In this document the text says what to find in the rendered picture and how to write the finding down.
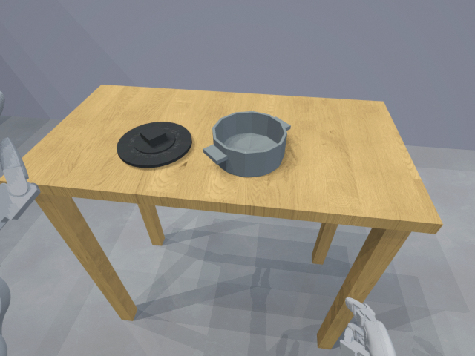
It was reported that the table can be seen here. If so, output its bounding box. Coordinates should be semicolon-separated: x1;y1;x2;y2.
0;85;443;349

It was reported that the knob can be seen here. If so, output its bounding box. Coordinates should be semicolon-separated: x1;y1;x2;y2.
140;126;167;145

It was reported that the robot right hand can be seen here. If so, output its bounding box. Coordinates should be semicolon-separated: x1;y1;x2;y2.
340;297;396;356

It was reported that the lid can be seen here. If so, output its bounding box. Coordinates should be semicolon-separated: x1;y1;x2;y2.
117;122;192;168

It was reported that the pot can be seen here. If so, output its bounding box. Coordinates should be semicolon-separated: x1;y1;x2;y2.
203;111;291;177

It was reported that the robot left hand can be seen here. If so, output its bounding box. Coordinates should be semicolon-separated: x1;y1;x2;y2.
0;91;41;230

